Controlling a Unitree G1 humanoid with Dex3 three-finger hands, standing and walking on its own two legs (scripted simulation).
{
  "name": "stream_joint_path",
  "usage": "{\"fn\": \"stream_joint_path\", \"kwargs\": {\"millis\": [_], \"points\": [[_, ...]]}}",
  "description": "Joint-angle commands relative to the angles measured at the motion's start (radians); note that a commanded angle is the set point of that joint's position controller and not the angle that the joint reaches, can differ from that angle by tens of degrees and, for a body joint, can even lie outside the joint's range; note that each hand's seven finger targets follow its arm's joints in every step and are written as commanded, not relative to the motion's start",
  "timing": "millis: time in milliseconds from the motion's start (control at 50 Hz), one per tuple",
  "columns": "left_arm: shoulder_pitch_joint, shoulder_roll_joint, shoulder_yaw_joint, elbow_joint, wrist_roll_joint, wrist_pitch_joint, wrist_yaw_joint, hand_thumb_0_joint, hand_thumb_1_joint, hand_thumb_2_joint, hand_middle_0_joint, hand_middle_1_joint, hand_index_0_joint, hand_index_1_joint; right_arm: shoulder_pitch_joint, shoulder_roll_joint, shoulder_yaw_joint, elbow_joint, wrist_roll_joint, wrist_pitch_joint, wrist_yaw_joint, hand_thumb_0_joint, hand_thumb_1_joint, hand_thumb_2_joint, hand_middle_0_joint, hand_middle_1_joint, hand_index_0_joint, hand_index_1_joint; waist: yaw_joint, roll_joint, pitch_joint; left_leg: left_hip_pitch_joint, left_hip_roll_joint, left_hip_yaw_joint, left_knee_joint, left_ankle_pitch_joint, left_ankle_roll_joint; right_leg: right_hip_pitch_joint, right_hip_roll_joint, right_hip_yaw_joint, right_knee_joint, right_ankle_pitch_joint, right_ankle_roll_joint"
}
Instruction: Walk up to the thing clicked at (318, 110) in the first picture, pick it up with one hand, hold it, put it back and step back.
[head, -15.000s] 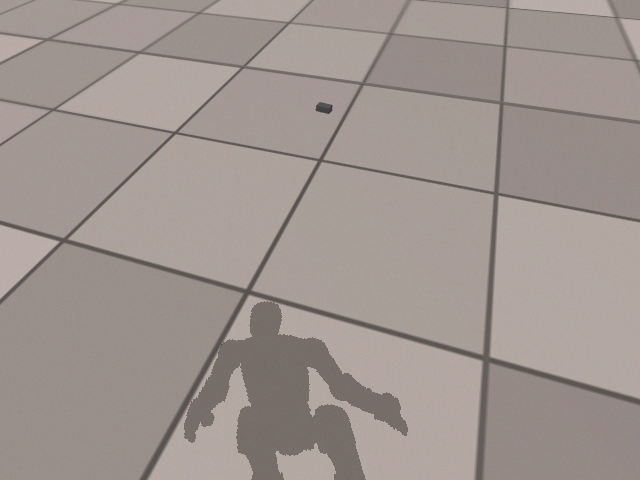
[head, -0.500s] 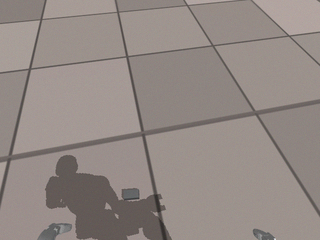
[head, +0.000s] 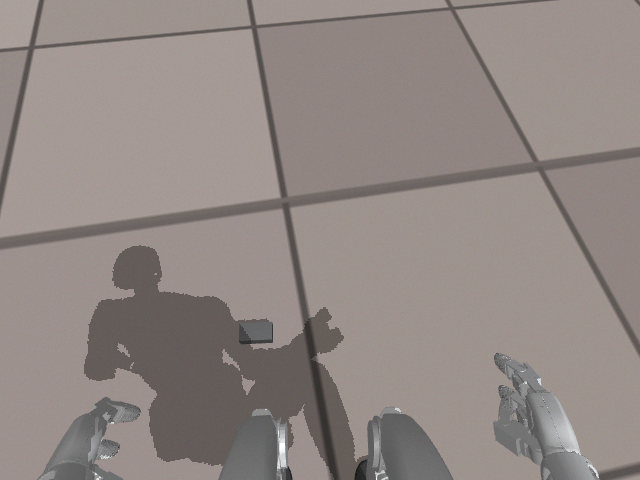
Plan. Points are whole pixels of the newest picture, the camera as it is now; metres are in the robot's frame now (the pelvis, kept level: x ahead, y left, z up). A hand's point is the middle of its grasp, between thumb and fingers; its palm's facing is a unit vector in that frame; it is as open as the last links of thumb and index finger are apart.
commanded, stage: rise first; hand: left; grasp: from above
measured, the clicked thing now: (256, 333) +0.46 +0.16 -0.61
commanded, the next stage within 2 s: none
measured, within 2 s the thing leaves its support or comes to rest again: neither
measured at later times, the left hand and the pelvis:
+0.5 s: hand (181, 382) +0.30 +0.26 -0.34, palm faces -0.48 -0.29 -0.83, open 12.5 cm; pelvis -0.08 -0.01 -0.20, yaw -2 degrees
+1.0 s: hand (202, 357) +0.37 +0.25 -0.44, palm faces -0.49 -0.04 -0.87, open 12.4 cm; pelvis -0.07 +0.01 -0.26, yaw -5 degrees
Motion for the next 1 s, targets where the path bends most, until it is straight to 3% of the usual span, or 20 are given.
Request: {"fn": "stream_joint_path", "kwargs": {"millis": [0,80,140,160,200,280,320,360,440,500,540,620,640,680,720,800,820,900,940,980], "points": [[-0.099,0.184,0.039,-0.094,0.115,-0.122,0.031,0.000,-0.336,0.766,-0.310,-0.864,-0.311,-0.864,0.039,-0.173,-0.073,-0.062,0.007,-0.045,0.013,0.000,-0.917,-0.904,0.201,0.300,0.200,0.300,-0.003,0.093,-0.401,0.163,-0.020,-0.055,0.010,0.408,-0.012,-0.010,0.029,0.065,0.027,0.340,-0.005],[-0.188,0.262,0.088,-0.050,0.244,-0.166,0.116,0.000,-0.383,0.828,-0.267,-0.876,-0.260,-0.884,0.033,-0.188,-0.080,-0.032,0.012,-0.031,0.037,0.000,-0.912,-0.903,0.201,0.300,0.200,0.300,0.020,0.097,-0.482,0.047,-0.022,-0.059,0.133,0.451,-0.010,-0.121,0.028,0.062,0.165,0.383,-0.008],[-0.278,0.262,0.080,-0.049,0.300,-0.170,0.166,0.000,-0.408,0.871,-0.241,-0.876,-0.227,-0.891,0.036,-0.195,-0.097,-0.017,0.015,-0.023,0.049,0.000,-0.899,-0.900,0.201,0.300,0.200,0.300,0.018,0.099,-0.544,-0.004,-0.024,-0.065,0.186,0.412,-0.011,-0.193,0.026,0.059,0.215,0.351,-0.009],[-0.308,0.240,0.057,-0.029,0.312,-0.169,0.175,0.000,-0.407,0.858,-0.258,-0.878,-0.247,-0.889,0.036,-0.193,-0.098,0.001,0.012,-0.022,0.054,0.000,-0.916,-0.905,0.200,0.300,0.200,0.300,0.011,0.101,-0.551,-0.016,-0.021,-0.072,0.201,0.409,-0.013,-0.215,0.021,0.056,0.232,0.343,-0.009],[-0.433,0.287,0.061,-0.013,0.341,-0.175,0.189,0.000,-0.395,0.845,-0.280,-0.856,-0.267,-0.870,0.047,-0.195,-0.102,0.017,0.008,-0.020,0.059,0.000,-0.926,-0.908,0.201,0.300,0.200,0.300,0.001,0.086,-0.593,-0.080,-0.023,-0.063,0.257,0.361,-0.005,-0.239,0.023,0.060,0.254,0.317,-0.007],[-0.641,0.332,0.027,0.064,0.418,-0.201,0.206,0.000,-0.324,0.793,-0.338,-0.798,-0.328,-0.810,0.075,-0.197,-0.107,0.055,-0.005,-0.018,0.063,0.000,-0.926,-0.909,0.200,0.300,0.200,0.300,-0.024,0.069,-0.672,-0.173,-0.022,-0.055,0.357,0.258,0.001,-0.311,0.021,0.058,0.313,0.236,-0.005],[-0.724,0.335,0.010,0.137,0.453,-0.220,0.217,0.000,-0.305,0.789,-0.343,-0.779,-0.331,-0.792,0.089,-0.193,-0.106,0.072,-0.012,-0.015,0.059,0.000,-0.914,-0.906,0.201,0.300,0.200,0.300,-0.039,0.056,-0.646,-0.253,-0.024,-0.045,0.389,0.165,0.002,-0.347,0.022,0.055,0.321,0.160,-0.002],[-0.776,0.396,0.033,0.210,0.488,-0.232,0.234,0.000,-0.246,0.773,-0.338,-0.767,-0.332,-0.775,0.093,-0.197,-0.103,0.082,-0.018,-0.008,0.056,0.000,-0.876,-0.896,0.200,0.300,0.200,0.300,-0.032,0.046,-0.633,-0.323,-0.027,-0.040,0.400,0.084,0.000,-0.356,0.021,0.054,0.328,0.087,-0.001],[-0.902,0.409,0.007,0.313,0.546,-0.252,0.257,0.000,-0.221,0.779,-0.337,-0.751,-0.330,-0.761,0.095,-0.187,-0.093,0.087,-0.032,0.010,0.058,0.000,-0.854,-0.890,0.200,0.300,0.200,0.300,-0.057,0.040,-0.592,-0.419,-0.030,-0.034,0.447,-0.018,0.007,-0.423,0.027,0.065,0.335,-0.053,-0.002],[-0.936,0.443,0.013,0.403,0.599,-0.260,0.275,0.000,-0.234,0.787,-0.314,-0.778,-0.315,-0.778,0.098,-0.190,-0.082,0.102,-0.038,0.026,0.060,0.000,-0.861,-0.891,0.200,0.300,0.200,0.300,-0.063,0.050,-0.557,-0.477,-0.033,-0.038,0.471,-0.056,0.012,-0.474,0.030,0.052,0.367,-0.099,-0.005],[-0.985,0.434,-0.003,0.404,0.632,-0.266,0.289,0.000,-0.260,0.802,-0.303,-0.781,-0.302,-0.784,0.105,-0.187,-0.077,0.109,-0.044,0.038,0.064,0.000,-0.871,-0.894,0.200,0.300,0.200,0.300,-0.069,0.087,-0.571,-0.472,-0.034,-0.046,0.471,-0.068,0.010,-0.507,0.029,0.036,0.397,-0.094,-0.010],[-1.061,0.478,0.010,0.441,0.706,-0.275,0.337,0.000,-0.269,0.799,-0.301,-0.771,-0.304,-0.768,0.121,-0.196,-0.065,0.127,-0.051,0.065,0.066,0.000,-0.892,-0.898,0.200,0.300,0.200,0.300,-0.083,0.138,-0.575,-0.479,-0.031,-0.051,0.506,-0.041,0.010,-0.570,0.032,0.015,0.450,-0.045,-0.015],[-1.069,0.492,0.018,0.451,0.720,-0.275,0.351,0.000,-0.274,0.803,-0.305,-0.755,-0.304,-0.757,0.120,-0.199,-0.062,0.133,-0.057,0.069,0.068,0.000,-0.893,-0.899,0.200,0.300,0.200,0.300,-0.082,0.154,-0.580,-0.460,-0.027,-0.056,0.513,-0.029,0.008,-0.594,0.029,0.010,0.465,-0.029,-0.016],[-1.067,0.448,-0.012,0.507,0.743,-0.273,0.367,0.000,-0.252,0.776,-0.324,-0.741,-0.326,-0.739,0.125,-0.203,-0.057,0.146,-0.064,0.075,0.074,0.000,-0.900,-0.901,0.200,0.300,0.200,0.300,-0.100,0.170,-0.547,-0.454,-0.022,-0.070,0.523,-0.014,0.003,-0.654,0.027,-0.008,0.500,0.004,-0.018],[-1.103,0.479,0.002,0.518,0.777,-0.275,0.387,0.000,-0.274,0.790,-0.317,-0.731,-0.315,-0.733,0.138,-0.210,-0.057,0.159,-0.070,0.083,0.076,0.000,-0.905,-0.902,0.200,0.300,0.200,0.300,-0.102,0.212,-0.564,-0.428,-0.019,-0.077,0.532,0.014,-0.003,-0.683,0.025,-0.015,0.531,0.035,-0.021],[-1.128,0.443,-0.023,0.525,0.809,-0.271,0.410,0.000,-0.247,0.757,-0.346,-0.705,-0.345,-0.706,0.171,-0.211,-0.058,0.171,-0.084,0.089,0.090,0.000,-0.911,-0.904,0.199,0.300,0.200,0.300,-0.123,0.255,-0.596,-0.384,-0.012,-0.095,0.550,0.092,-0.012,-0.710,0.021,-0.028,0.574,0.102,-0.021],[-1.149,0.464,-0.012,0.525,0.817,-0.271,0.417,0.000,-0.245,0.755,-0.346,-0.704,-0.345,-0.705,0.174,-0.221,-0.063,0.173,-0.087,0.091,0.092,0.000,-0.911,-0.905,0.199,0.300,0.200,0.300,-0.124,0.254,-0.606,-0.384,-0.008,-0.103,0.554,0.096,-0.014,-0.725,0.018,-0.029,0.585,0.105,-0.020],[-1.162,0.433,-0.023,0.555,0.840,-0.271,0.430,0.000,-0.224,0.729,-0.344,-0.720,-0.353,-0.710,0.191,-0.228,-0.070,0.181,-0.103,0.093,0.105,0.000,-0.911,-0.904,0.199,0.300,0.200,0.300,-0.150,0.276,-0.597,-0.355,-0.002,-0.133,0.569,0.129,-0.025,-0.780,0.006,-0.034,0.620,0.112,-0.016],[-1.176,0.456,-0.014,0.538,0.851,-0.274,0.437,0.000,-0.217,0.723,-0.354,-0.716,-0.363,-0.707,0.195,-0.232,-0.073,0.180,-0.105,0.097,0.108,0.000,-0.914,-0.905,0.199,0.300,0.200,0.300,-0.140,0.268,-0.617,-0.365,-0.004,-0.125,0.583,0.126,-0.021,-0.774,0.008,-0.032,0.622,0.113,-0.017],[-1.203,0.475,-0.003,0.523,0.858,-0.278,0.446,0.000,-0.197,0.701,-0.359,-0.725,-0.375,-0.708,0.204,-0.228,-0.070,0.181,-0.113,0.097,0.114,0.000,-0.916,-0.906,0.199,0.300,0.200,0.300,-0.150,0.255,-0.625,-0.373,-0.004,-0.117,0.604,0.131,-0.015,-0.757,0.009,-0.027,0.618,0.127,-0.013]]}}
